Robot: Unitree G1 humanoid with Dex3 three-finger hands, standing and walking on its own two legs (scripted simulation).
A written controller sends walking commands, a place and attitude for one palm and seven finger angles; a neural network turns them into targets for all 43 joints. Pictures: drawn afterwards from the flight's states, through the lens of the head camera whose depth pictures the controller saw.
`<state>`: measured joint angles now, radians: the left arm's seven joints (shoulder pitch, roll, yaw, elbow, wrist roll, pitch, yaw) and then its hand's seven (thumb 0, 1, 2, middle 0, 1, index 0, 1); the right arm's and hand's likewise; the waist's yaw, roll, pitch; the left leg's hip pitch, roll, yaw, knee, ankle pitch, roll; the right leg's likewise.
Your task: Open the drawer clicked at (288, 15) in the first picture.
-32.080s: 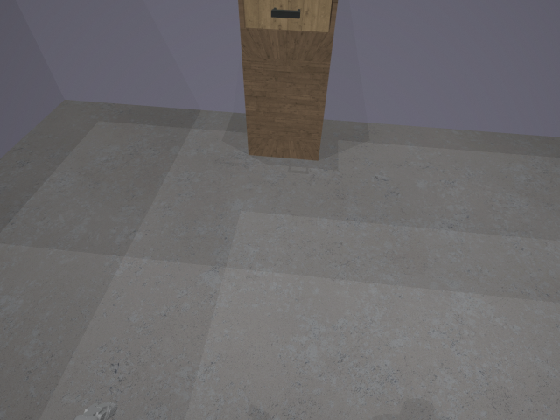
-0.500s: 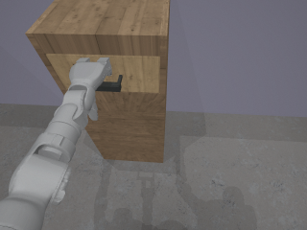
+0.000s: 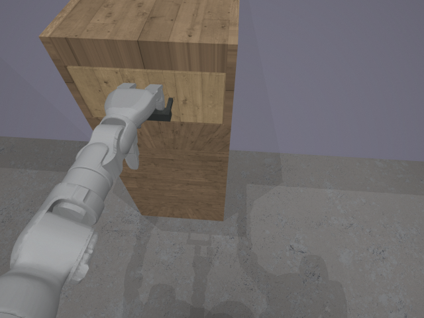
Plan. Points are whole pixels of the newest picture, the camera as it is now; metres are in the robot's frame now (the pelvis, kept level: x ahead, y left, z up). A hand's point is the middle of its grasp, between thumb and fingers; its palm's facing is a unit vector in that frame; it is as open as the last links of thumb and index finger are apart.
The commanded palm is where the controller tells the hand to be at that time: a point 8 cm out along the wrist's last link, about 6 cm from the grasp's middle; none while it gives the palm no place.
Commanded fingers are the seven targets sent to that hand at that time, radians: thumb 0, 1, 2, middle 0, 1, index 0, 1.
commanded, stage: re-aim the fingers above the handle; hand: left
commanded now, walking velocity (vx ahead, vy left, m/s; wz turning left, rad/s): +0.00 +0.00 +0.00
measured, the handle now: (148, 107) +0.58 +0.15 +0.03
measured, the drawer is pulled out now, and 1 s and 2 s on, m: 0.00 0.00 0.00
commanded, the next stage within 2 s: lower the fingers behind the handle in 1.18 s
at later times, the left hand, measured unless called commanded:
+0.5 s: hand (136, 129) +0.47 +0.15 +0.07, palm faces -0.17 -0.05 -0.98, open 13.8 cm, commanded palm +0.48 +0.16 +0.14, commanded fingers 0.00 -0.50 0.30 -0.30 -1.20 -0.30 -1.20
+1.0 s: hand (158, 124) +0.48 +0.11 +0.07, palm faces -0.11 -0.08 -0.99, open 13.8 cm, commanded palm +0.49 +0.16 +0.14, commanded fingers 0.00 -0.50 0.30 -0.30 -1.20 -0.30 -1.20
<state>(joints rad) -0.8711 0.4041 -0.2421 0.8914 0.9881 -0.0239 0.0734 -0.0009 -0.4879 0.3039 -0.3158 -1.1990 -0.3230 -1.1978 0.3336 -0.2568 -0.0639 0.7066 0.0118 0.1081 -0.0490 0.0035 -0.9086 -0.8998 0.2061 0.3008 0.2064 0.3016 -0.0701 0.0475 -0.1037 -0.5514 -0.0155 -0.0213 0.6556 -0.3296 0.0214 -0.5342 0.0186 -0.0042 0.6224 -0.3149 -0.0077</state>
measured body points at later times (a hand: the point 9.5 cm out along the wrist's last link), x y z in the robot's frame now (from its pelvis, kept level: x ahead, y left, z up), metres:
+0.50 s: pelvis +0.01 +0.01 +0.00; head +0.08 +0.01 +0.44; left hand +0.48 +0.16 +0.12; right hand +0.04 -0.27 -0.13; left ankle -0.01 +0.11 -0.72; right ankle -0.01 -0.12 -0.72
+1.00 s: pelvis +0.01 +0.00 -0.01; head +0.08 +0.00 +0.44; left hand +0.48 +0.11 +0.13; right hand +0.04 -0.27 -0.13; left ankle -0.01 +0.11 -0.72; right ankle -0.01 -0.12 -0.72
